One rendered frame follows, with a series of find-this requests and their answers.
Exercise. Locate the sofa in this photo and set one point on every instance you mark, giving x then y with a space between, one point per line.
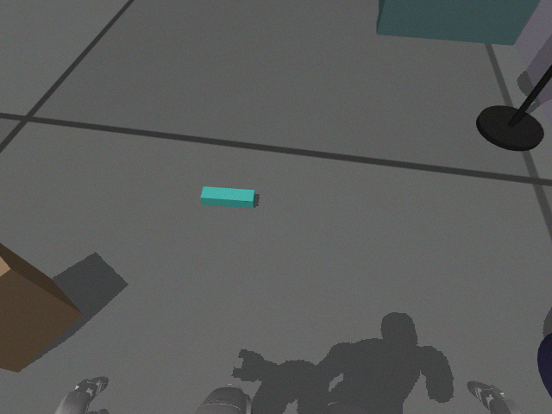
482 21

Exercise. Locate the floor lamp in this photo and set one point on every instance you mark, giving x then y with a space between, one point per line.
510 128

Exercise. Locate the right robot hand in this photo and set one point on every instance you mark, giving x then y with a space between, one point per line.
492 398

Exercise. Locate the left robot hand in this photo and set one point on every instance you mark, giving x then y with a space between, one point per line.
77 402

